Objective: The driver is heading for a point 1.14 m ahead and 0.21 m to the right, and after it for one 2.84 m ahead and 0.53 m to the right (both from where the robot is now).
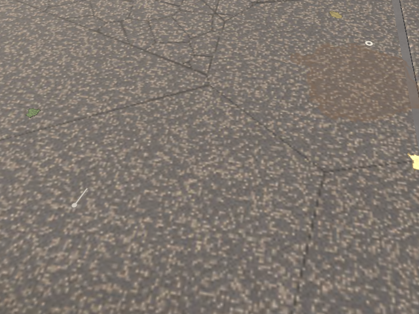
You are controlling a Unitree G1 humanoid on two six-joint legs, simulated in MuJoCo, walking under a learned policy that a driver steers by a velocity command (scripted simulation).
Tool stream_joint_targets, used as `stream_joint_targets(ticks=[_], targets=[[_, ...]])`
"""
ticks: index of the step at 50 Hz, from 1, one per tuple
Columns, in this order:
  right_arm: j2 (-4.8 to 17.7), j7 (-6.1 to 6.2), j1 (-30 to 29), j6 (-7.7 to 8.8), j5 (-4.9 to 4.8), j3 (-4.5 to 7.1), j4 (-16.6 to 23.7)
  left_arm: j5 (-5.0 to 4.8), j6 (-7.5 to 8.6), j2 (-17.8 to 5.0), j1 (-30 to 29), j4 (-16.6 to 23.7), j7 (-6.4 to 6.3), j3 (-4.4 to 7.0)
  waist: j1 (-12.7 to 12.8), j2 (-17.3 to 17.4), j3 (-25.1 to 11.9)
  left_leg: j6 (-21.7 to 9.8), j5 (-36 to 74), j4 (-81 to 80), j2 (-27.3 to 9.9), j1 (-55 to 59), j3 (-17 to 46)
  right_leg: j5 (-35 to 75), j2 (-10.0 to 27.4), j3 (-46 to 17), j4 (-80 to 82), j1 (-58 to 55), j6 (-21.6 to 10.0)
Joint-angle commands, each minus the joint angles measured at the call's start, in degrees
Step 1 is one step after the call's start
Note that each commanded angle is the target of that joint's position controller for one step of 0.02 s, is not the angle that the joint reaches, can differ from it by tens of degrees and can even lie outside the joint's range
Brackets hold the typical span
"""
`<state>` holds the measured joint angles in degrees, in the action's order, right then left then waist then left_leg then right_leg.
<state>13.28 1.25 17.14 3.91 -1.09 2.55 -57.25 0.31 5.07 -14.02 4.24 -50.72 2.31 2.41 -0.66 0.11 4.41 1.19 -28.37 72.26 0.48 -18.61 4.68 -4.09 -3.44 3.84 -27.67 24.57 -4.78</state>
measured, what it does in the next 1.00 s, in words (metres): walks ahead: left foot, then right foot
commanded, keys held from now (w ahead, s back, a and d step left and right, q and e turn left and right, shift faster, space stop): shift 0.16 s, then w+shift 0.84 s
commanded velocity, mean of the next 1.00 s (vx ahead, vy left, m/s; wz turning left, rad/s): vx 0.66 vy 0.00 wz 0.00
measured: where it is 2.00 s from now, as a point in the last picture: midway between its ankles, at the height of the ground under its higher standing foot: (236, 69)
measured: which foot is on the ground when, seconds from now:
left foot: up 0.00-0.36, down 0.38-0.80, up 0.82-1.00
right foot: down 0.00-0.36, up 0.38-0.78, down 0.80-1.00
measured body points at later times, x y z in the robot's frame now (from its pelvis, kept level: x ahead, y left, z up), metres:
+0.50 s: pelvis +0.16 +0.05 +0.02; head +0.17 +0.07 +0.47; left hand +0.30 +0.31 -0.11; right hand +0.16 -0.22 -0.10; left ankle +0.11 +0.15 -0.73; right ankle +0.18 -0.08 -0.66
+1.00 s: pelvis +0.53 -0.02 +0.01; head +0.54 -0.02 +0.46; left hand +0.55 +0.25 -0.12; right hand +0.61 -0.28 -0.12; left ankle +0.50 +0.13 -0.63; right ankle +0.51 -0.09 -0.73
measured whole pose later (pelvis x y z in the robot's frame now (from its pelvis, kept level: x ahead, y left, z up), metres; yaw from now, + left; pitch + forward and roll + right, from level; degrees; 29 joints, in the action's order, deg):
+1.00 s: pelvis +0.53 -0.02 +0.01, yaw +0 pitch +0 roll -1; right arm 14.2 -2.0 13.2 4.8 2.0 3.0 -52.7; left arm 1.6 4.4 -15.2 20.4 -55.2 1.0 3.6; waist 0.5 1.5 0.8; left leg -5.5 -12.3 70.1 -5.6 -30.9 1.5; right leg -15.1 -4.6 6.7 -23.9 9.4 -5.2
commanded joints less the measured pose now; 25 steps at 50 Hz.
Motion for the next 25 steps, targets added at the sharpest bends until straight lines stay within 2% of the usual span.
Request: stream_joint_targets(ticks=[1,2,3,5,6,8,9,10,11,12,14,15,17,18,19,20,21,22,23,25], targets=[[4.4,1.02,5.1,-1.10,0.62,1.44,1.9,1.30,1.13,-3.6,0.7,1.2,-0.15,0.31,-0.9,-0.4,-9.7,0.0,4.6,-2.1,-5.6,-3.7,0.9,32.0,17.0,-14.9,11.5,-9.2,-11.4],[2.5,1.22,5.8,-1.51,0.78,1.17,1.9,1.67,1.34,-3.2,0.9,0.2,-0.14,0.00,-2.0,-1.6,-9.5,0.1,4.9,-6.4,-6.0,-1.4,0.7,34.0,16.3,-12.6,12.1,-6.4,-11.5],[1.6,1.49,5.5,-1.82,0.91,0.95,2.2,1.89,1.48,-3.5,0.8,-0.5,-0.29,-0.06,-2.7,-2.7,-9.4,0.3,5.6,-11.6,-6.1,-0.1,0.2,35.9,15.6,-10.6,12.5,-4.7,-11.5],[1.9,1.90,2.5,-2.32,1.31,0.69,3.4,1.86,1.14,-5.5,-0.2,-1.0,-1.04,0.31,-2.9,-4.1,-10.6,0.7,9.5,-22.1,-6.2,1.9,-0.7,35.1,14.5,-8.1,12.5,-4.3,-10.8],[2.4,1.89,0.8,-2.67,1.32,0.64,3.7,1.60,0.68,-6.5,0.1,-1.2,-1.41,0.54,-2.3,-4.6,-11.6,0.8,12.8,-25.6,-5.9,3.2,-1.2,31.0,14.3,-7.7,12.9,-4.6,-10.2],[4.1,1.74,-1.8,-3.61,0.93,1.01,4.0,1.09,-0.42,-7.6,1.0,-1.8,-1.92,0.75,-1.3,-4.6,-11.9,0.9,17.8,-30.0,-5.3,5.1,-1.6,15.4,14.2,-8.6,14.5,-4.3,-9.2],[4.9,1.58,-3.7,-3.92,0.67,1.20,4.4,0.38,-0.96,-9.3,2.4,-2.2,-2.09,1.37,-0.2,-4.9,-11.1,0.5,17.7,-30.7,-4.8,4.0,-2.5,-2.3,14.5,-10.6,17.1,-4.2,-9.0],[6.3,1.31,-6.4,-3.78,0.51,1.50,5.6,-0.72,-1.49,-12.4,3.7,-2.2,-2.37,2.44,1.0,-7.0,-8.9,-0.1,15.1,-30.0,-4.0,0.5,-3.9,-17.8,16.0,-14.9,20.1,-4.8,-9.1],[7.5,0.91,-9.0,-3.24,0.31,1.86,6.7,-1.32,-1.83,-13.0,4.6,-2.1,-2.88,2.75,1.4,-8.0,-6.8,-0.9,12.9,-30.3,-4.8,-3.3,-3.5,-27.3,18.2,-19.3,22.1,-6.1,-8.9],[7.9,0.50,-10.9,-2.49,0.05,2.04,7.2,-1.56,-1.87,-12.4,5.7,-2.1,-3.39,2.76,1.8,-7.6,-5.2,-1.7,11.7,-31.2,-5.4,-6.6,-3.0,-31.7,19.9,-22.4,23.1,-8.4,-8.8],[6.8,-0.16,-11.4,-0.90,-0.20,2.02,6.7,-1.99,-1.61,-11.4,7.2,-1.8,-3.87,2.78,1.4,-5.5,-4.0,-3.4,10.1,-35.4,-5.9,-7.6,-3.2,-31.7,20.9,-23.5,23.0,-11.8,-8.4],[6.0,-0.43,-10.1,-0.21,-0.25,1.98,5.8,-2.29,-1.60,-11.2,6.7,-1.4,-3.92,2.79,0.3,-4.6,-4.2,-4.1,10.2,-38.7,-5.4,-4.4,-4.4,-30.7,20.0,-21.7,22.2,-11.1,-7.7],[4.8,-0.64,-4.1,0.67,-0.06,2.26,2.4,-3.02,-1.94,-10.3,4.1,0.1,-3.76,2.60,-3.3,-2.9,-5.3,-5.2,13.3,-46.7,-2.9,7.8,-8.2,-30.3,15.6,-15.9,17.5,-5.0,-5.5],[2.9,-1.63,6.4,0.42,4.07,1.20,-0.3,1.43,-2.74,-7.4,3.9,0.7,-2.53,2.14,-6.2,4.3,-6.5,-5.8,5.8,-54.0,-1.4,20.5,-7.7,-32.0,10.7,-9.3,8.0,2.3,-3.5],[6.9,-1.29,13.4,0.80,4.94,2.27,-2.3,2.47,-2.78,-2.6,-0.2,2.7,-1.96,1.07,-9.3,16.1,-5.4,-7.9,-7.1,-62.2,-14.7,28.9,10.7,-27.3,3.2,-0.5,-14.0,15.0,-0.6],[11.5,-0.92,10.0,0.62,4.40,2.91,-0.5,1.99,-2.21,-1.3,-2.4,5.8,-1.30,0.67,-6.5,16.2,-0.6,-12.0,-17.3,-68.0,-22.7,29.4,29.0,-24.6,-0.3,-1.8,-21.9,30.5,-0.2],[10.9,-0.80,7.5,0.45,3.81,3.16,-0.1,2.43,-1.90,-4.8,-4.6,6.1,-0.60,1.42,-5.6,8.0,1.1,-13.2,-16.5,-67.0,-22.6,26.2,27.8,-17.2,4.1,-7.6,-26.1,32.3,-0.3],[9.8,-1.01,3.9,0.83,2.82,2.86,1.2,1.90,-1.60,-6.4,-2.8,5.4,0.19,1.96,-3.0,5.4,-0.6,-11.4,-10.6,-66.2,-19.2,25.5,22.5,-11.6,5.6,-8.2,-26.9,30.0,0.6],[9.3,-1.18,2.6,1.28,2.18,2.75,1.7,2.04,-1.46,-7.0,-0.4,4.5,0.58,2.13,-1.5,5.1,-2.5,-10.2,-5.6,-66.7,-16.9,24.9,18.0,-9.3,6.5,-7.1,-27.2,26.8,1.9],[7.6,-1.18,3.4,2.23,1.91,2.13,1.6,2.61,-2.21,-7.1,-0.4,4.3,1.31,2.24,-1.1,6.1,-2.9,-9.8,-0.1,-68.4,-14.0,22.0,12.2,-5.9,7.2,-4.4,-28.6,23.2,3.9]])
